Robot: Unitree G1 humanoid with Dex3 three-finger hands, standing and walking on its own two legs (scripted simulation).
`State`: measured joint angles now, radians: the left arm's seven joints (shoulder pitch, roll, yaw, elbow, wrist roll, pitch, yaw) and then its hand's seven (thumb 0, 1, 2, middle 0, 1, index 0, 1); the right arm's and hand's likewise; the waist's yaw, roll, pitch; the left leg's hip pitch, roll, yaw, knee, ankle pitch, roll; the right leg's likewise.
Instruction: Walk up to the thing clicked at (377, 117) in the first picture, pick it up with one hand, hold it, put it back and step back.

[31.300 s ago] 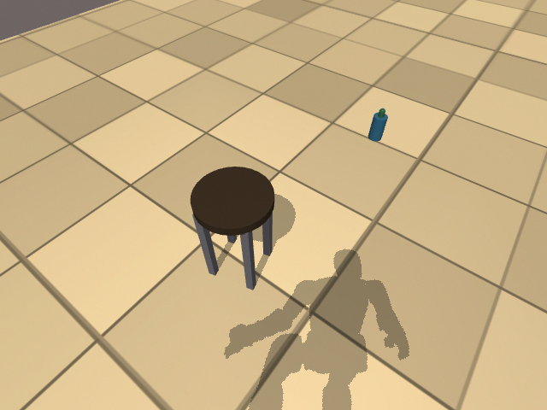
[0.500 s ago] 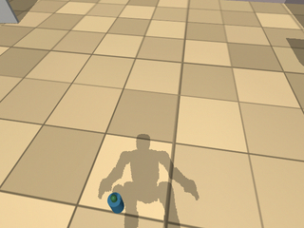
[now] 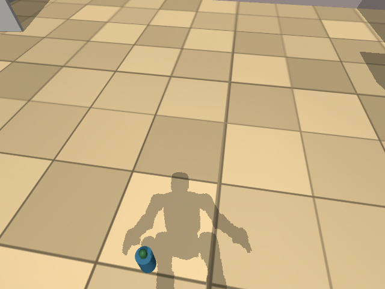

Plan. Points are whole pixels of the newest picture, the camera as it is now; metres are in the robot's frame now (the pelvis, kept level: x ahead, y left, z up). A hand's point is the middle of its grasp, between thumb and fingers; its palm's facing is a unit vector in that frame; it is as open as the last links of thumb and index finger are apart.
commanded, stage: stand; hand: left
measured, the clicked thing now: (145, 258) +0.37 +0.23 -0.68
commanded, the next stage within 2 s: step back in 0.26 s
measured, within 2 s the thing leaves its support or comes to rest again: neither
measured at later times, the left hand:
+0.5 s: hand out of the picture +0.05 +0.26 -0.17, palm faces -0.02 -0.91 -0.40, open 7.4 cm
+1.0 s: hand out of the picture -0.02 +0.29 -0.18, palm faces +0.06 -0.93 -0.35, open 7.4 cm
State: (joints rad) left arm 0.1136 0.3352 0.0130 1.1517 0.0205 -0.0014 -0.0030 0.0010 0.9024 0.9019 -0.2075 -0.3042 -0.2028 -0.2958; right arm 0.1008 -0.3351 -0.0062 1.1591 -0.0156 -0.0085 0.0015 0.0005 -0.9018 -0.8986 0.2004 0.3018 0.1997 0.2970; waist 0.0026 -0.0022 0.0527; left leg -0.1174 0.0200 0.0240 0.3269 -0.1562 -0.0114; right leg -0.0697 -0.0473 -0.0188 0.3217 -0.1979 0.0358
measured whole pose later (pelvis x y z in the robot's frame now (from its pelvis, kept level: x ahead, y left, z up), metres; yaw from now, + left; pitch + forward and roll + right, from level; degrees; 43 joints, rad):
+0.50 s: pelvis -0.04 -0.02 -0.02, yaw +0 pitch -2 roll +1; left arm 0.08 0.40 0.06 1.01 0.01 0.03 0.00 0.00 0.90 0.90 -0.21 -0.30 -0.20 -0.30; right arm 0.04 -0.37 -0.05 1.03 0.00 0.05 0.02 0.00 -0.90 -0.90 0.20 0.30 0.20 0.30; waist 0.00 -0.01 0.18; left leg -0.31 0.03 0.01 0.55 -0.20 -0.01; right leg -0.30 -0.04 -0.02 0.61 -0.29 -0.01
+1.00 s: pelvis -0.13 +0.02 -0.02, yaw +4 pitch -1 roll -2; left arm 0.07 0.39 0.08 0.88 0.01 0.08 0.03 0.00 0.90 0.90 -0.21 -0.30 -0.20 -0.30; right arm 0.16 -0.34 -0.04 0.94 -0.05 0.05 0.01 0.00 -0.90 -0.90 0.20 0.30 0.20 0.30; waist -0.02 -0.04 0.17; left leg -0.25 -0.01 -0.04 0.59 -0.32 0.03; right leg -0.50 0.09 0.14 1.10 -0.50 -0.02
